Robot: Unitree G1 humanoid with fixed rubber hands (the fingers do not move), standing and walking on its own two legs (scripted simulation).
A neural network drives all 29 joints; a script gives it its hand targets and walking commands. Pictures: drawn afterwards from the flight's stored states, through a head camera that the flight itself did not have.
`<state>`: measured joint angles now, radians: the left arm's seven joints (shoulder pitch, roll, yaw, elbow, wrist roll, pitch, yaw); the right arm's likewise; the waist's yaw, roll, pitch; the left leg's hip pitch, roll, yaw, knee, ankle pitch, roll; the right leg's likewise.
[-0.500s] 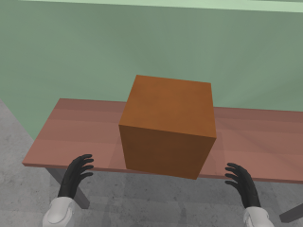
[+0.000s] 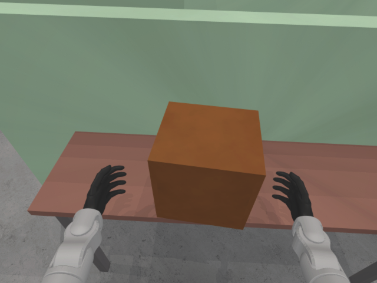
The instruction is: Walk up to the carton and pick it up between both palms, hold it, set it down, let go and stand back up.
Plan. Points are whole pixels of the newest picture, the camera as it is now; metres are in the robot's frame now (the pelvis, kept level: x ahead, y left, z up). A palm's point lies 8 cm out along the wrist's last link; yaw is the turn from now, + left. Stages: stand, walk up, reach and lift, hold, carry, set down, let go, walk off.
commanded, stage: reach and lift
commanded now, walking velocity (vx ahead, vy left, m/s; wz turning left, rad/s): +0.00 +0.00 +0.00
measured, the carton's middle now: (205, 165) +0.42 -0.04 +0.00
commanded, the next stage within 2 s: none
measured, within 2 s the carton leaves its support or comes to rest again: neither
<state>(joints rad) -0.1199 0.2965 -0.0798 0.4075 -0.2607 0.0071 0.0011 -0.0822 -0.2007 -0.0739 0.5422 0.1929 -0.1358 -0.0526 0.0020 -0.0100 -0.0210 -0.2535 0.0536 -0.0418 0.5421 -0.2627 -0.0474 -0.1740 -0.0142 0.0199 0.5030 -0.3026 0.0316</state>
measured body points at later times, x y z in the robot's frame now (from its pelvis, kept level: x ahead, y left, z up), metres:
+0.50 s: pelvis +0.00 +0.00 +0.00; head -0.02 +0.01 +0.45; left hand +0.37 +0.18 +0.11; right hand +0.35 -0.24 +0.10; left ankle +0.02 +0.15 -0.73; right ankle -0.02 -0.14 -0.73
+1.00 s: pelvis +0.00 +0.00 +0.01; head -0.01 +0.01 +0.45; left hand +0.43 +0.16 +0.17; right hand +0.40 -0.24 +0.15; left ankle +0.02 +0.15 -0.73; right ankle -0.02 -0.14 -0.73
